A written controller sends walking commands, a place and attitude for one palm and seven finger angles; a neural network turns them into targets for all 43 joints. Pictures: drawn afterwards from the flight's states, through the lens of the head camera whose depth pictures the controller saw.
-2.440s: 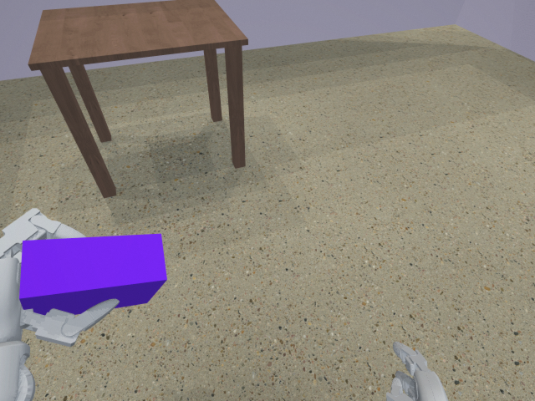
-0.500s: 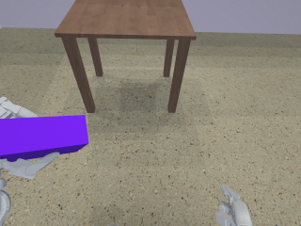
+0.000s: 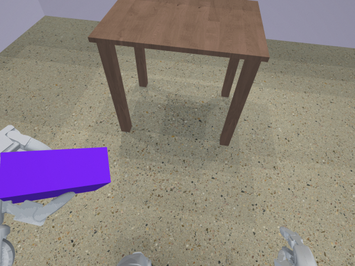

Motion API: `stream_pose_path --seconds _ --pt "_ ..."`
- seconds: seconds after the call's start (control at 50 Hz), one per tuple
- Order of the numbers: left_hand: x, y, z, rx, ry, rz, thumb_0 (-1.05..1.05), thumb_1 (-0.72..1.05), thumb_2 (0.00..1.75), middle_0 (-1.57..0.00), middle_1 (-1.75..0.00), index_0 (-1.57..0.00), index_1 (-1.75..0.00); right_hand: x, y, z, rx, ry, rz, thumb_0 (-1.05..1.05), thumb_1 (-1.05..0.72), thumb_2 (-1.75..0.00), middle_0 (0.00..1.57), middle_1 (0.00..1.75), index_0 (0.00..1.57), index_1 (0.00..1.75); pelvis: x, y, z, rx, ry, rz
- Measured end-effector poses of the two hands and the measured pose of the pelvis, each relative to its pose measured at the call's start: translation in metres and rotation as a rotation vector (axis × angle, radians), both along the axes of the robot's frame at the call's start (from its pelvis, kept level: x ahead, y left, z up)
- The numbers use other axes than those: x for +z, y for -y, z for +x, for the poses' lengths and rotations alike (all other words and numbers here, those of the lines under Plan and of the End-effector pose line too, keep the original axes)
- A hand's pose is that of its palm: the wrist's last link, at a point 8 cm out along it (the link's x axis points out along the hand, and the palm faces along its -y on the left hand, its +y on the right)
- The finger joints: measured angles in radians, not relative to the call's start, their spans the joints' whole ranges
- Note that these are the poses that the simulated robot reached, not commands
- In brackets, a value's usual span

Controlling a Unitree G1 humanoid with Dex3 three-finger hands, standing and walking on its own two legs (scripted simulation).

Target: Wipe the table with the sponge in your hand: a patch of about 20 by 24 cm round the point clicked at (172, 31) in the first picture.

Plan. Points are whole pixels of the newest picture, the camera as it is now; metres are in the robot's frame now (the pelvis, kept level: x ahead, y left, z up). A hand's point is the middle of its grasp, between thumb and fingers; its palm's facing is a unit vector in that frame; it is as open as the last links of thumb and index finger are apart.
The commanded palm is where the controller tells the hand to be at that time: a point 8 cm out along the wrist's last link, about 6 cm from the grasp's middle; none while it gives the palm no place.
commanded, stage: walk to a spot facing it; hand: left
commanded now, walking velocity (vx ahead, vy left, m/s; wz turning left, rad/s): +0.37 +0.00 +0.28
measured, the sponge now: (73, 173) +0.23 +0.19 +0.15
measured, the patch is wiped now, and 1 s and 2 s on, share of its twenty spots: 0.00 0.00 0.00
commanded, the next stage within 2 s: turn to face it in 1.16 s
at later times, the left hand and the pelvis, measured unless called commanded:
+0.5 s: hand (64, 131) +0.30 +0.23 +0.17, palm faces +0.55 -0.72 -0.41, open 9.9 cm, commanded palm +0.24 +0.26 +0.18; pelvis +0.13 -0.04 -0.01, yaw +9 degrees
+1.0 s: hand (45, 102) +0.35 +0.27 +0.19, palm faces +0.65 -0.63 -0.43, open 9.9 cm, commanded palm +0.29 +0.30 +0.18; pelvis +0.23 -0.02 +0.00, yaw +19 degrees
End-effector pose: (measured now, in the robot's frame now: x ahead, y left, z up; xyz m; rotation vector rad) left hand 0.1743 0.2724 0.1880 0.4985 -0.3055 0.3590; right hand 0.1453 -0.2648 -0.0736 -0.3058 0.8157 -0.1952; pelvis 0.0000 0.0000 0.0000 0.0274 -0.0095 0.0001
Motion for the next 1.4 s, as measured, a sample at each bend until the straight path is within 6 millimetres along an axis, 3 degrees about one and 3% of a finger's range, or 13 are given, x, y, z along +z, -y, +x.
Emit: stream_pose_path --seconds 0.08,0.16,0.3,0.46,0.58,0.66,0.74,0.84,0.94,1.02,1.16,1.28,1.4 --pt "0.001 -0.012 0.025 -0.022 0.102 0.039 0.0 -0.47 0.98 -0.78 -1.33 -0.78 -1.33 0.002 -0.007 0.04 -0.016 0.095 -0.019 0.02 -0.91 -0.9 0.2 0.3 0.2 0.3 -0.017 -0.009 0.022 -0.003 0.018 -0.009" --pt "0.004 -0.018 0.05 -0.011 0.089 0.048 0.0 -0.47 0.98 -0.78 -1.33 -0.78 -1.33 0.002 -0.034 0.067 0.006 0.118 0.079 0.02 -0.91 -0.9 0.2 0.3 0.2 0.3 -0.011 -0.004 0.038 0.016 0.012 -0.025" --pt "0.018 0.003 0.056 0.021 0.03 0.051 0.0 -0.47 0.98 -0.78 -1.33 -0.78 -1.33 -0.007 -0.067 0.093 0.091 0.08 0.213 0.01 -0.9 -0.9 0.2 0.3 0.2 0.3 0.003 0.012 0.076 0.048 -0.01 -0.048" --pt "-0.002 0.015 0.074 0.188 -0.009 0.021 0.0 -0.47 0.98 -0.78 -1.33 -0.78 -1.33 -0.046 -0.041 0.139 0.205 -0.039 0.186 0.02 -0.9 -0.9 0.21 0.3 0.21 0.3 -0.012 0.04 0.118 0.14 0.022 -0.022" --pt "-0.002 0.013 0.095 0.207 -0.044 -0.013 0.0 -0.47 0.98 -0.78 -1.33 -0.78 -1.33 -0.021 -0.009 0.185 0.204 -0.048 0.078 0.02 -0.9 -0.9 0.21 0.3 0.21 0.3 0.002 0.04 0.147 0.199 0.014 -0.003" --pt "0.007 0.002 0.104 0.207 -0.014 0.024 0.0 -0.47 0.98 -0.78 -1.33 -0.78 -1.33 -0.001 -0.006 0.219 0.215 -0.006 0.01 0.02 -0.91 -0.9 0.2 0.3 0.2 0.3 0.003 0.032 0.167 0.225 0.001 0.001" --pt "0.006 -0.02 0.113 0.216 0.071 0.061 0.0 -0.47 0.98 -0.78 -1.33 -0.78 -1.33 0.003 -0.021 0.256 0.222 0.081 -0.03 0.02 -0.91 -0.9 0.2 0.3 0.2 0.3 -0.016 0.013 0.186 0.231 0.01 -0.01" --pt "0.003 -0.04 0.13 0.244 0.093 0.074 0.0 -0.47 0.98 -0.78 -1.33 -0.78 -1.33 -0.002 -0.065 0.282 0.256 0.107 0.082 0.02 -0.91 -0.9 0.2 0.3 0.2 0.3 -0.016 0.012 0.198 0.278 0.028 -0.024" --pt "0.016 -0.029 0.126 0.267 0.068 0.053 0.0 -0.47 0.98 -0.78 -1.33 -0.78 -1.33 -0.002 -0.106 0.29 0.347 0.084 0.194 0.01 -0.91 -0.9 0.2 0.3 0.2 0.3 -0.004 0.016 0.216 0.31 0.008 -0.051" --pt "0.021 -0.019 0.12 0.334 0.028 0.061 0.0 -0.47 0.98 -0.78 -1.33 -0.78 -1.33 -0.011 -0.121 0.299 0.416 0.04 0.239 0.01 -0.9 -0.9 0.21 0.3 0.2 0.3 0.001 0.023 0.236 0.344 0.005 -0.059" --pt "-0.002 -0.015 0.124 0.508 -0.007 -0.02 0.0 -0.47 0.98 -0.78 -1.33 -0.78 -1.33 -0.035 -0.107 0.341 0.536 -0.04 0.176 0.02 -0.9 -0.9 0.21 0.3 0.21 0.3 -0.007 0.038 0.264 0.439 0.021 -0.016" --pt "-0.001 -0.017 0.131 0.515 -0.034 -0.043 0.0 -0.47 0.98 -0.78 -1.33 -0.78 -1.33 -0.01 -0.088 0.383 0.529 -0.023 0.055 0.02 -0.9 -0.9 0.21 0.3 0.21 0.3 0.004 0.032 0.281 0.505 0.009 0.015" --pt "0.003 -0.041 0.126 0.505 0.032 0.037 0.0 -0.47 0.98 -0.78 -1.33 -0.78 -1.33 0.006 -0.103 0.418 0.507 0.093 -0.006 0.02 -0.91 -0.9 0.2 0.3 0.2 0.3 -0.011 0.009 0.287 0.504 0.011 -0.012"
